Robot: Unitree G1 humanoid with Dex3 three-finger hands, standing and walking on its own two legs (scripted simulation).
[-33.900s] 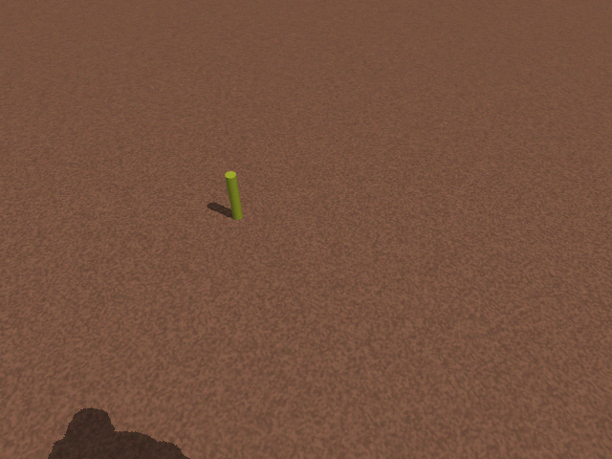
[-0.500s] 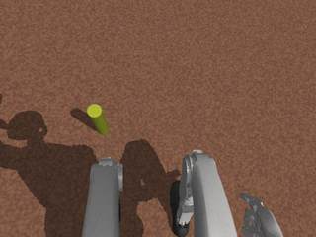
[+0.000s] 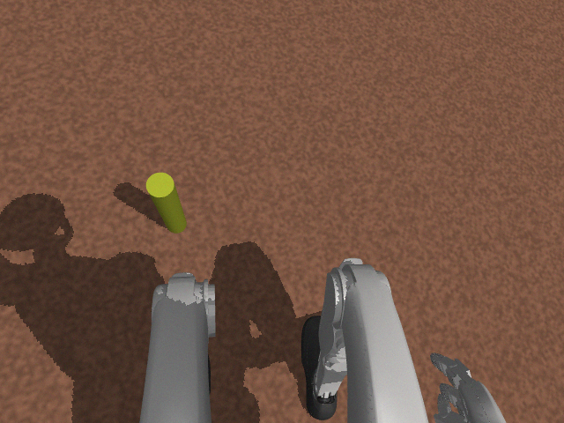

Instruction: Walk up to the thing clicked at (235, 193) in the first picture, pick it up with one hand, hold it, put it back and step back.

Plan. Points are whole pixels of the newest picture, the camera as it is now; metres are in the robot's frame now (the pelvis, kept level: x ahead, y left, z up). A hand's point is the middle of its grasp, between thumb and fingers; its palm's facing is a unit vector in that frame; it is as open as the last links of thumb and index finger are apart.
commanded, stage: go down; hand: left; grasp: from the side
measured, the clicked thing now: (169, 207) +0.48 +0.17 -0.29
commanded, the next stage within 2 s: approach in 0.22 s
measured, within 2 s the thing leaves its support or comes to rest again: neither
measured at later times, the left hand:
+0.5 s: hand out of the picture +0.43 +0.36 -0.01, palm faces +0.05 -1.00 -0.07, open 17.3 cm
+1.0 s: hand (112, 217) +0.43 +0.26 -0.22, palm faces -0.08 -1.00 +0.05, open 17.2 cm
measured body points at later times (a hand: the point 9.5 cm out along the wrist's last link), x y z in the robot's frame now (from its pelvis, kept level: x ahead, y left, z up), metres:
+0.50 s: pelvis +0.00 +0.00 -0.02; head +0.20 +0.06 +0.38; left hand +0.43 +0.41 +0.00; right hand +0.12 -0.29 -0.11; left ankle +0.08 +0.12 -0.38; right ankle +0.12 -0.14 -0.38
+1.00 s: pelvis -0.01 +0.01 -0.10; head +0.24 +0.12 +0.26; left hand +0.43 +0.31 -0.22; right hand +0.12 -0.27 -0.17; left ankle +0.08 +0.12 -0.38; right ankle +0.12 -0.14 -0.38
